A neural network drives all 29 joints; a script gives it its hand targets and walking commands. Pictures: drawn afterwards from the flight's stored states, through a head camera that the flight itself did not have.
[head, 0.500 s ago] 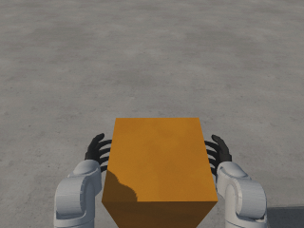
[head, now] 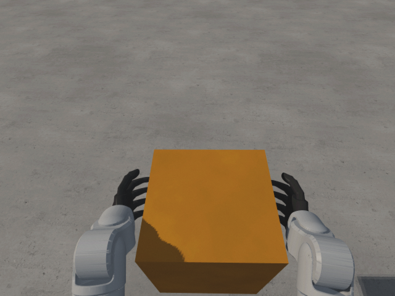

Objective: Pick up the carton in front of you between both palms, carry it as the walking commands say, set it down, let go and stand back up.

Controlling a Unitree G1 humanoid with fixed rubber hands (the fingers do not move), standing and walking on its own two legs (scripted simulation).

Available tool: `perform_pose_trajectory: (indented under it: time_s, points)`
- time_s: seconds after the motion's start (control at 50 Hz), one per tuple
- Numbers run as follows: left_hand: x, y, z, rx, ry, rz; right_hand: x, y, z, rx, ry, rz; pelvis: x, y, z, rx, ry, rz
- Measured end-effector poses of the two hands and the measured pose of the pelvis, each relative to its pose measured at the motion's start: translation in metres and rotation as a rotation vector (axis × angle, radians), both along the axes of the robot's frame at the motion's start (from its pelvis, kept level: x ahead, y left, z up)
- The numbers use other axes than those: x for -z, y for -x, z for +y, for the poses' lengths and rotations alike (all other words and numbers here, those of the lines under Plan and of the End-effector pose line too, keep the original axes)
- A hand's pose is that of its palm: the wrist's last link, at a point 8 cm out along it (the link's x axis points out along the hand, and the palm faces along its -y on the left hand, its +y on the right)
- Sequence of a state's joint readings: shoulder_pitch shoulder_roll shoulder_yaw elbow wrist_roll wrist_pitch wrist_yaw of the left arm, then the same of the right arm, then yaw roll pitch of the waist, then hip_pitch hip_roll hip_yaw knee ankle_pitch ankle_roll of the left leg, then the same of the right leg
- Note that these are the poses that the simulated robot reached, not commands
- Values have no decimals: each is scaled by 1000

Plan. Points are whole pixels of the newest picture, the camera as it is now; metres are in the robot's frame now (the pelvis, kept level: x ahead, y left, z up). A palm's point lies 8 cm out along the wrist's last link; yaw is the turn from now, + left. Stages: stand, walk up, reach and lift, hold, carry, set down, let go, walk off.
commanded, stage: carry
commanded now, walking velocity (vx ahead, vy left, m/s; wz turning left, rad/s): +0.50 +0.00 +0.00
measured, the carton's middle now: (208, 226) +0.25 -0.01 +0.01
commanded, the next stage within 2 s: none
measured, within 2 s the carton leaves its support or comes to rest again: neither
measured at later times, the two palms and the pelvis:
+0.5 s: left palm (155, 101) +0.61 +0.14 +0.06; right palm (260, 107) +0.58 -0.15 +0.06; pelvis +0.35 +0.02 +0.00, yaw -4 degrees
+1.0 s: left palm (183, 41) +0.91 +0.08 +0.10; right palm (266, 44) +0.91 -0.22 +0.08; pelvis +0.66 -0.06 +0.01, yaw -1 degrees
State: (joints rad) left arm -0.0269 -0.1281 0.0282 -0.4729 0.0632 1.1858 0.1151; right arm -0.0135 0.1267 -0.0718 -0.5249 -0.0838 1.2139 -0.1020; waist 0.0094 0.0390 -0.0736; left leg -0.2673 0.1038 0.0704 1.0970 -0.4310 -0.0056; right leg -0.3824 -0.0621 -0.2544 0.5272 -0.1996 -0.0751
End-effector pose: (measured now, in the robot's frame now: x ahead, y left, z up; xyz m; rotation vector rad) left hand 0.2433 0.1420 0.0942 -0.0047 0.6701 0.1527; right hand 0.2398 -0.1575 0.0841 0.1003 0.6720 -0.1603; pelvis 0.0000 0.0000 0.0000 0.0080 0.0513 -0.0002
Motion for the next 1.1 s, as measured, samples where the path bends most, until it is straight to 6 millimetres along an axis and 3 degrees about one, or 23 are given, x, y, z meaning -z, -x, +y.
perform_pose_trajectory:
  time_s: [0.1, 0.22, 0.32, 0.42, 0.48, 0.56, 0.72, 0.84, 0.94, 1.1]
  points:
    - [-17, -54, -2, -46, -2, 12, -14, -66, -2, -44, -6, 13, -18, -57, -11, -13, -27, 15]
    - [-32, -136, -6, -31, -7, -39, -27, -144, -6, -29, -11, -40, -20, -137, -11, -1, -33, 11]
    - [-15, -217, -5, 5, 4, -20, -12, -213, -5, 7, 1, -20, -7, -216, -2, 12, -22, 6]
    - [20, -308, 2, 49, 31, 8, 14, -291, 3, 49, 31, 9, 17, -303, 14, 43, -32, -16]
    - [30, -351, 3, 66, 35, 83, 23, -327, 4, 66, 37, 84, 8, -338, 19, 62, -24, -4]
    - [26, -399, -2, 92, 30, 117, 18, -367, 0, 92, 33, 118, -9, -385, 20, 81, -5, 15]
    - [3, -501, -19, 77, 47, 16, -8, -475, -18, 85, 40, 17, -15, -497, -2, 73, -1, 29]
    - [-2, -592, -49, 51, 15, -65, -1, -574, -48, 54, 14, -64, 9, -591, -37, 52, -8, -8]
    - [1, -648, -62, 22, -13, 22, 6, -640, -62, 21, -11, 23, -2, -635, -56, 24, -14, 7]
    - [-22, -715, -68, 5, -10, -18, -16, -711, -68, 7, -11, -17, -18, -701, -65, 21, -25, 18]
